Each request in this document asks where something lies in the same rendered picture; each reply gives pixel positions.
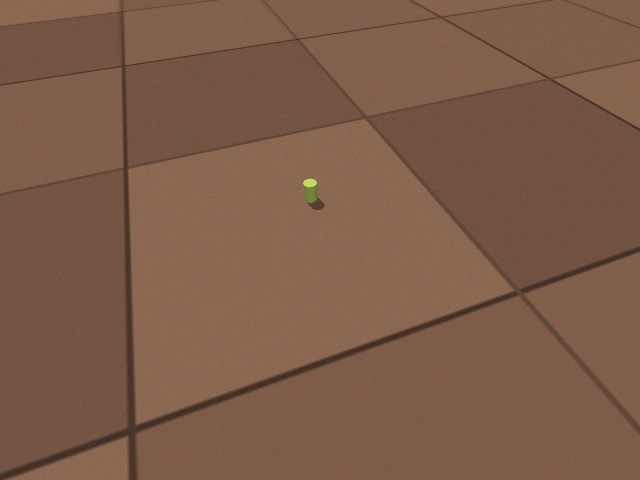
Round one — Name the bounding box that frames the can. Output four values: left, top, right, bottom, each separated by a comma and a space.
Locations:
303, 179, 317, 203

